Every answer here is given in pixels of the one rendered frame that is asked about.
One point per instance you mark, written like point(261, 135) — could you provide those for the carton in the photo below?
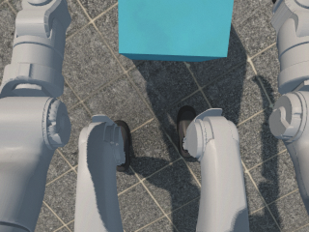
point(174, 30)

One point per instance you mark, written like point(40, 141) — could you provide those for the right robot shin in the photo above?
point(212, 112)

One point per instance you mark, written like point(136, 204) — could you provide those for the robot left upper arm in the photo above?
point(31, 129)

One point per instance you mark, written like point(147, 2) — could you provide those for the robot right upper arm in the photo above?
point(289, 121)

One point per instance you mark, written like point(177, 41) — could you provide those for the robot right forearm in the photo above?
point(290, 20)

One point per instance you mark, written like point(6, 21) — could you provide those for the left robot foot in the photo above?
point(126, 138)

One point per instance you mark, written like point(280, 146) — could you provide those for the robot left forearm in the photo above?
point(38, 50)

